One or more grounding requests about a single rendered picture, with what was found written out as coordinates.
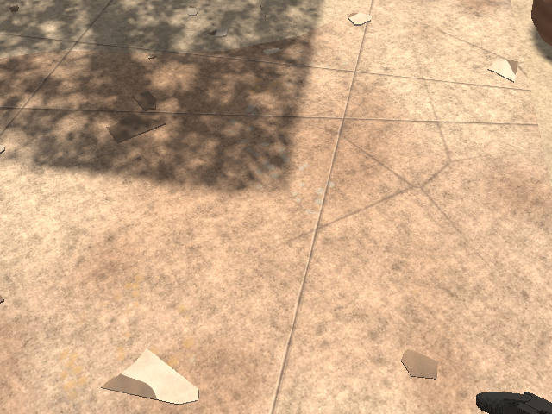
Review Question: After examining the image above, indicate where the right robot hand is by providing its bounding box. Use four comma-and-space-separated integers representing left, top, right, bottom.
476, 392, 552, 414

